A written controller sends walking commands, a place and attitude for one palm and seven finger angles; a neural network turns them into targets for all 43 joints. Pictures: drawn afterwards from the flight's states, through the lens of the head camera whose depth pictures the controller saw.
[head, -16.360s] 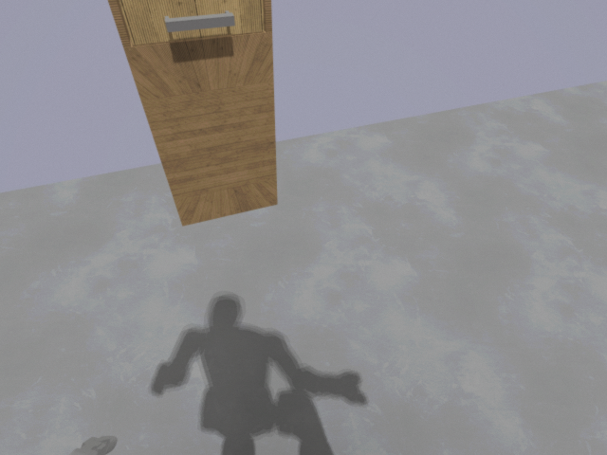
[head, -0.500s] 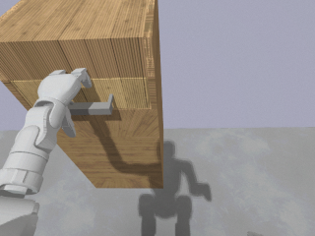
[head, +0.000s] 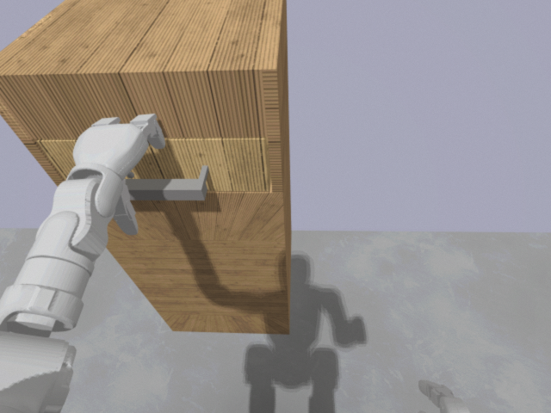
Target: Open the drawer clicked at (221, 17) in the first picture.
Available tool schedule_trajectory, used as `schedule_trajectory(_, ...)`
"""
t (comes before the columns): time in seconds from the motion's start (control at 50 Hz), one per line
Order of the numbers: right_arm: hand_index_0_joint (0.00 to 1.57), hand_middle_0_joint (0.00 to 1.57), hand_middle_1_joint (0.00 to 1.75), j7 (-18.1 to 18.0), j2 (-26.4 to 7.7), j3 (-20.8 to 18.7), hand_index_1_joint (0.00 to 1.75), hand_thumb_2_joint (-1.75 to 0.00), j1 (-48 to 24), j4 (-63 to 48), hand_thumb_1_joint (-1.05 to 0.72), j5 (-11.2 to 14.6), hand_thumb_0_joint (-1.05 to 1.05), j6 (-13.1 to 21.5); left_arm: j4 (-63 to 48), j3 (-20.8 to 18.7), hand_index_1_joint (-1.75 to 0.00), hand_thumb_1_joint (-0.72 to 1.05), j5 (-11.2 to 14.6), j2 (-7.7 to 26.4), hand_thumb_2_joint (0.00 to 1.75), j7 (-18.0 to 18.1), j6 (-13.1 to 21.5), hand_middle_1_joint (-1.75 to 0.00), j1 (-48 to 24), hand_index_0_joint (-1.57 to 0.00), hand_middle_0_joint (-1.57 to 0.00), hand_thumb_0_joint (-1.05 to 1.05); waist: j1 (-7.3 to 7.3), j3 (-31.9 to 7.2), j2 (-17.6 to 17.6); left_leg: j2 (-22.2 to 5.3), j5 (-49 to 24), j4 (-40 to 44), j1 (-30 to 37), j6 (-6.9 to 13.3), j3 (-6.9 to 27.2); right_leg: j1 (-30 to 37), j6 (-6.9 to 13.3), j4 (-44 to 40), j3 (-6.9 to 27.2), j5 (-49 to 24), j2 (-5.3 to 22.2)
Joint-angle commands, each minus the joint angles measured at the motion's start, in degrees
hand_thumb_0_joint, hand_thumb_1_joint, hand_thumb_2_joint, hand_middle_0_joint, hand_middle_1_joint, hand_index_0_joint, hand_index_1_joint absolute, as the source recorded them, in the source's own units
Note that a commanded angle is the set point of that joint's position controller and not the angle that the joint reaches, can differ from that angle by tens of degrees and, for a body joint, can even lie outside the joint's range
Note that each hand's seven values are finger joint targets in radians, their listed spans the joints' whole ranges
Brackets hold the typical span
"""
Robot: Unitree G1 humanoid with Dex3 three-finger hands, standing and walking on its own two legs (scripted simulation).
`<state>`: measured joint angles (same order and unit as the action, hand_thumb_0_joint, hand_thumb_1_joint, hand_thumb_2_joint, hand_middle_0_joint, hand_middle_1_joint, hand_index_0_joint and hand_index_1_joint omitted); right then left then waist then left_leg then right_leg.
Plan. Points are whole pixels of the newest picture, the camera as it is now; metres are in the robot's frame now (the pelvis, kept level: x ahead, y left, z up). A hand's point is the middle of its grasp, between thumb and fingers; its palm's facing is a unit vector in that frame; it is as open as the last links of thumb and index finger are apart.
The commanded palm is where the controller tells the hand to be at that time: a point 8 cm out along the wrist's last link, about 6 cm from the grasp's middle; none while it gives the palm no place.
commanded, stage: move the hooked fingers above the handle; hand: left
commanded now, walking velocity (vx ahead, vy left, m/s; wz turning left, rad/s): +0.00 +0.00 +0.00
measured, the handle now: (154, 180) +0.47 +0.24 +0.07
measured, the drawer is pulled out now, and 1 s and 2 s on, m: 0.00 0.00 0.00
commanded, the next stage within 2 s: none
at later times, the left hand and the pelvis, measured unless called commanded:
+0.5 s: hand (133, 173) +0.42 +0.24 +0.14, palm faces +0.00 -0.06 -1.00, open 13.6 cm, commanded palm +0.39 +0.25 +0.20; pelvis +0.00 +0.00 +0.00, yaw -1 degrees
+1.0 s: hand (129, 170) +0.42 +0.24 +0.14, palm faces +0.00 -0.05 -1.00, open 13.8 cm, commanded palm +0.39 +0.25 +0.20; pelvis +0.00 +0.00 +0.00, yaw +0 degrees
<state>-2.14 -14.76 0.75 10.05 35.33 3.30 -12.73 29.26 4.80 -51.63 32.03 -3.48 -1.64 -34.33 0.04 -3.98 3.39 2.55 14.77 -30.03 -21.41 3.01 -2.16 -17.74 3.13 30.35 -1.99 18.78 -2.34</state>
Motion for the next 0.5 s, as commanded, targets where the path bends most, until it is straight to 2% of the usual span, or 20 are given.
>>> schedule_trajectory(0.0, 0.2, 0.2, 0.3, -0.4, -8.1, -2.8, 0.3, -0.9, -1.8, -7.6, -0.9, 0.0, 0.0, 1.4, -10.0, -6.6, -1.2, -0.5, 0.2, 14.2, 0.3, 0.1, 0.7, -1.2, -18.6, -0.3, -0.3, 0.0, 0.36, -15.7, -3.7, -0.8, -20.7, 1.2, 9.5, 0.7, 2.4, 5.5, -1.0, -2.8, 2.6, -22.5, 1.4)
schedule_trajectory(0.02, 0.2, 0.2, 0.3, -0.3, -8.2, -3.0, 0.3, -0.9, -1.6, -7.7, -0.9, -0.1, 0.0, 1.4, -11.1, -4.3, -1.2, -0.5, 0.8, 11.7, 0.3, -0.5, 1.2, -1.2, -19.7, -0.3, -0.3, 0.0, -0.31, -15.4, -3.6, -0.8, -20.4, 1.2, 10.1, 0.8, 2.4, 4.7, -0.9, -3.2, 2.6, -21.9, 1.4)
schedule_trajectory(0.08, 0.2, 0.2, 0.3, -0.6, -8.0, -3.3, 0.3, -0.9, -0.9, -7.3, -0.9, -0.1, 0.0, 1.8, -13.9, -4.5, -1.2, -0.5, 0.8, 12.3, 0.3, -0.3, 3.3, -1.2, -23.6, -0.3, -0.3, 0.0, -0.8, -16.1, -2.3, -0.8, -19.3, 0.7, 11.7, 0.9, 2.9, 2.5, -0.9, -3.1, 2.7, -20.0, 1.2)
schedule_trajectory(0.1, 0.2, 0.2, 0.3, -0.6, -7.8, -3.4, 0.3, -0.9, -1.0, -7.2, -0.9, -0.1, 0.0, 2.1, -15.9, -3.1, -1.2, -0.5, 0.9, 11.1, 0.3, 0.1, 4.2, -1.2, -25.9, -0.3, -0.3, 0.0, -1.13, -17.1, -0.6, -0.8, -19.3, 0.5, 13.0, 0.8, 3.2, 1.4, -0.8, -3.1, 2.7, -18.8, 1.1)
schedule_trajectory(0.12, 0.2, 0.2, 0.3, -0.7, -7.7, -3.7, 0.3, -0.9, -0.5, -6.8, -0.9, -0.3, 0.0, 2.2, -16.9, -3.4, -1.2, -0.5, 1.2, 11.3, 0.3, 0.6, 4.9, -1.2, -27.1, -0.3, -0.3, 0.0, -1.3, -17.6, -0.2, -0.9, -19.8, 0.3, 13.6, 0.7, 3.4, 1.1, -0.6, -3.0, 2.7, -18.3, 1.1)
schedule_trajectory(0.14, 0.2, 0.2, 0.3, -0.6, -7.8, -3.8, 0.3, -0.9, -0.3, -6.2, -0.9, -0.3, 0.0, 2.5, -17.6, -4.9, -1.2, -0.5, 1.1, 12.9, 0.3, 1.6, 5.6, -1.2, -28.7, -0.3, -0.3, 0.0, -1.04, -18.9, 1.0, -1.0, -20.3, 0.1, 14.5, 0.6, 3.8, 0.7, -0.5, -2.7, 2.7, -18.0, 1.0)
schedule_trajectory(0.16, 0.2, 0.2, 0.3, -0.6, -7.6, -3.9, 0.3, -0.9, 0.1, -6.0, -0.9, -0.4, 0.0, 2.7, -17.4, -6.3, -1.2, -0.5, 1.1, 13.9, 0.3, 2.6, 5.8, -1.2, -27.8, -0.3, -0.3, 0.0, -0.36, -20.0, 0.6, -0.9, -21.3, 0.0, 14.6, 0.6, 3.9, 1.6, -0.4, -2.4, 2.5, -18.6, 0.9)
schedule_trajectory(0.18, 0.2, 0.2, 0.3, -0.6, -7.6, -3.9, 0.3, -0.9, 0.0, -5.8, -0.9, -0.5, 0.0, 2.8, -17.3, -6.8, -1.2, -0.5, 1.3, 14.1, 0.3, 3.5, 5.8, -1.2, -28.1, -0.3, -0.3, 0.0, -0.32, -20.5, 0.3, -0.8, -21.6, -0.1, 14.5, 0.6, 3.6, 2.0, -0.5, -2.4, 2.7, -19.3, 0.9)
schedule_trajectory(0.2, 0.2, 0.2, 0.3, -0.6, -7.8, -3.8, 0.3, -0.9, 0.4, -5.1, -0.9, -0.5, 0.0, 2.8, -15.3, -9.9, -1.2, -0.5, 1.1, 17.1, 0.3, 4.4, 5.4, -1.2, -27.6, -0.3, -0.3, 0.0, 0.27, -20.2, -0.1, -0.8, -21.7, 0.1, 13.1, 0.5, 3.6, 2.9, -0.4, -2.2, 2.5, -19.5, 0.9)
schedule_trajectory(0.22, 0.2, 0.2, 0.3, -0.6, -8.3, -3.7, 0.3, -0.9, 0.4, -4.6, -0.9, -0.6, 0.0, 2.6, -13.3, -10.6, -1.2, -0.5, 1.0, 18.2, 0.3, 5.1, 4.8, -1.2, -28.0, -0.3, -0.3, 0.0, 0.34, -20.4, -1.0, -0.7, -21.1, 0.3, 11.6, 0.4, 3.3, 3.9, -0.4, -2.2, 2.6, -19.6, 1.0)
schedule_trajectory(0.24, 0.2, 0.2, 0.3, -0.5, -8.0, -3.5, 0.3, -0.9, 0.1, -4.3, -0.9, -0.4, 0.0, 2.8, -12.0, -11.3, -1.2, -0.5, 0.7, 18.7, 0.3, 5.9, 4.1, -1.2, -28.6, -0.3, -0.3, 0.0, 0.6, -19.9, -1.2, -0.8, -21.0, 0.5, 10.6, 0.4, 3.1, 4.2, -0.5, -2.0, 2.5, -20.2, 1.0)
schedule_trajectory(0.28, 0.2, 0.2, 0.3, -0.5, -7.9, -3.3, 0.3, -0.9, -0.5, -4.3, -0.9, -0.3, 0.0, 2.6, -8.4, -10.3, -1.2, -0.5, 0.2, 17.6, 0.3, 6.3, 2.1, -1.2, -26.6, -0.3, -0.3, 0.0, 0.84, -18.5, -1.8, -0.9, -19.9, 1.0, 9.5, 0.3, 2.5, 4.5, -0.6, -2.2, 2.4, -19.7, 1.1)
schedule_trajectory(0.32, 0.2, 0.2, 0.3, -0.4, -8.6, -3.2, 0.3, -0.9, -0.8, -4.7, -0.9, -0.4, 0.0, 2.3, -6.8, -11.9, -1.2, -0.5, -0.5, 20.2, 0.3, 5.7, 0.3, -1.2, -23.9, -0.3, -0.3, 0.0, 1.75, -20.3, -2.1, -0.8, -21.2, 1.1, 8.4, 0.3, 2.1, 7.7, -0.5, -2.1, 2.9, -22.2, 1.3)
schedule_trajectory(0.36, 0.2, 0.2, 0.3, -0.3, -8.5, -3.0, 0.3, -0.9, -1.2, -5.8, -0.9, 0.0, 0.0, 1.9, -6.9, -10.1, -1.2, -0.5, -0.7, 18.5, 0.3, 3.9, -0.7, -1.2, -20.9, -0.3, -0.3, 0.0, 1.4, -19.0, -2.5, -0.8, -21.6, 1.2, 7.8, 0.5, 1.9, 7.9, -0.8, -2.0, 2.9, -24.1, 1.5)
schedule_trajectory(0.38, 0.2, 0.2, 0.3, -0.3, -8.5, -3.0, 0.3, -0.9, -1.2, -6.0, -0.9, 0.0, 0.0, 1.7, -7.6, -9.8, -1.2, -0.5, -0.1, 17.9, 0.3, 3.0, -0.7, -1.2, -20.1, -0.3, -0.3, 0.0, 1.32, -18.2, -4.1, -0.9, -22.0, 1.2, 8.0, 0.6, 1.7, 8.0, -1.0, -2.3, 2.9, -25.1, 1.5)
schedule_trajectory(0.42, 0.2, 0.2, 0.3, -0.5, -9.0, -2.9, 0.3, -0.9, -1.6, -6.7, -0.9, -0.1, 0.0, 1.2, -7.8, -12.6, -1.2, -0.5, 0.5, 20.7, 0.3, 1.7, -0.6, -1.2, -17.1, -0.3, -0.3, 0.0, 2.11, -18.3, -5.3, -0.7, -21.7, 1.5, 6.6, 0.7, 1.3, 10.4, -1.2, -2.4, 3.4, -26.8, 1.7)
schedule_trajectory(0.48, 0.2, 0.2, 0.3, -0.8, -8.7, -3.0, 0.3, -0.9, -2.1, -7.6, -0.9, -0.1, 0.0, 1.2, -10.5, -12.3, -1.2, -0.5, 0.7, 20.3, 0.3, 0.3, 0.8, -1.2, -14.9, -0.3, -0.3, 0.0, 1.69, -17.2, -4.7, -0.5, -20.5, 1.5, 6.6, 1.0, 1.0, 10.0, -1.6, -2.4, 3.6, -27.5, 1.9)
